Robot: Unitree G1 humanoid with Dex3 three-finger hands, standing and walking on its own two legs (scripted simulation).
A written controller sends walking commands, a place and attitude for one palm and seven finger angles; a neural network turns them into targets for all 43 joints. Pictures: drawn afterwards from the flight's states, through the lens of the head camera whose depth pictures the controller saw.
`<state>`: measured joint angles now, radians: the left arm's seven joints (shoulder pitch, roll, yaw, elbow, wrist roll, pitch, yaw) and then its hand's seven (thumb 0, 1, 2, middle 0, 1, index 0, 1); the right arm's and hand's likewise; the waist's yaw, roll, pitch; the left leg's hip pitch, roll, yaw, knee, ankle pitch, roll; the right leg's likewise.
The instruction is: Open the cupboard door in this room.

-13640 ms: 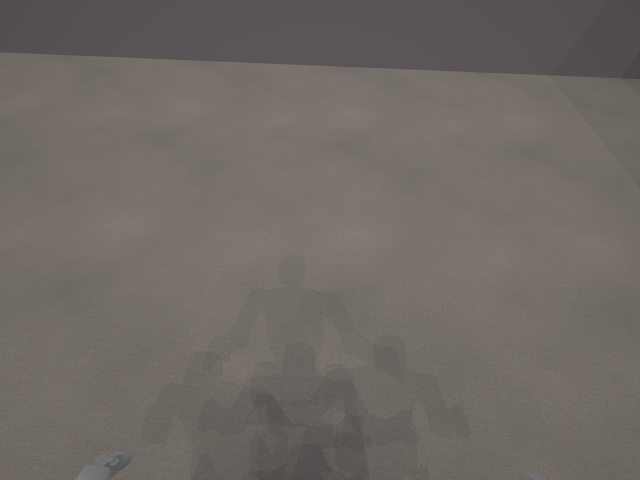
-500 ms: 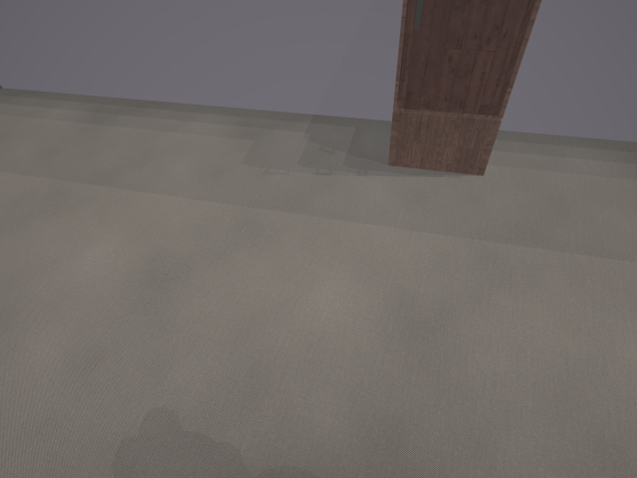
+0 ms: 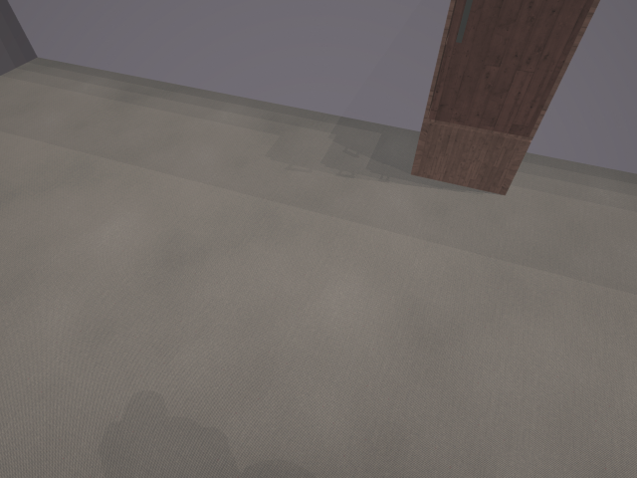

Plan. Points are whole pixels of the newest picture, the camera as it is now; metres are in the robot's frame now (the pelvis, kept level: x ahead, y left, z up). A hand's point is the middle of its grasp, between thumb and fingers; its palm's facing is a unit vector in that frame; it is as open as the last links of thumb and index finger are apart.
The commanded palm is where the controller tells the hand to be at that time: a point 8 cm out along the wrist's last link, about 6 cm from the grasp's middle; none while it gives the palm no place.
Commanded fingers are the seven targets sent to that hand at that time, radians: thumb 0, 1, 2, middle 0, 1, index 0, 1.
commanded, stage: turn or walk to find it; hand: left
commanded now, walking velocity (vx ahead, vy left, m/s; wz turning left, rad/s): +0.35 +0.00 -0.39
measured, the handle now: (465, 16) +1.58 -0.40 -0.01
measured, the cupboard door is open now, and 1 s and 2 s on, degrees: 0 0 0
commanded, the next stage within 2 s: stand and wait in 1.30 s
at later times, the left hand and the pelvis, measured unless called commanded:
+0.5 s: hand out of the picture +0.09 +0.19 -0.17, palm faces +0.04 -0.97 -0.22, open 7.3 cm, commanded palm none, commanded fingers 0.00 0.90 0.90 -0.20 -0.30 -0.20 -0.30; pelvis +0.06 +0.01 +0.00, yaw +0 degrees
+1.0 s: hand (213, 392) +0.27 +0.20 -0.17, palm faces -0.16 -0.97 -0.18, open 7.4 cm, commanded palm none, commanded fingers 0.00 0.90 0.90 -0.20 -0.30 -0.20 -0.30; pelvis +0.19 +0.02 +0.01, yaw -11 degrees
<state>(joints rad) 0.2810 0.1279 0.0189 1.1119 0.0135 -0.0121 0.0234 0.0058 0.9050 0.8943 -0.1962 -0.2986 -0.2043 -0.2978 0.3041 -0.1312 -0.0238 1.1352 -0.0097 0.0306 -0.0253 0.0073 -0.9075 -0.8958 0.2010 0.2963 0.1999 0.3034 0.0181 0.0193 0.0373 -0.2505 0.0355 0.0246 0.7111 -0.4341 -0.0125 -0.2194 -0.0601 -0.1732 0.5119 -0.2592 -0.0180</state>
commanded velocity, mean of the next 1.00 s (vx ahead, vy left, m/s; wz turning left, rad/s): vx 0.26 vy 0.00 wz -0.21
